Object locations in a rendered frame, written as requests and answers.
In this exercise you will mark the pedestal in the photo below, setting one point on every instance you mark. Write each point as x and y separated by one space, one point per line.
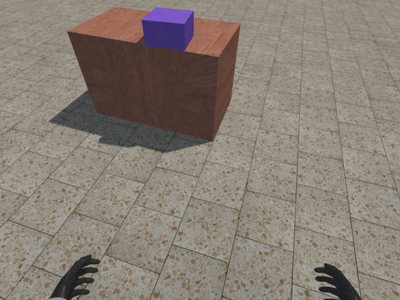
186 92

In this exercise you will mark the robot left hand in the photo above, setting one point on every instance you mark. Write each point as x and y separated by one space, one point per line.
65 287

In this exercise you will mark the carton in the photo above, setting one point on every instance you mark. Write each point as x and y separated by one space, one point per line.
168 28

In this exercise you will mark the robot right hand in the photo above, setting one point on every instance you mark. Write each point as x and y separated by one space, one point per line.
344 290

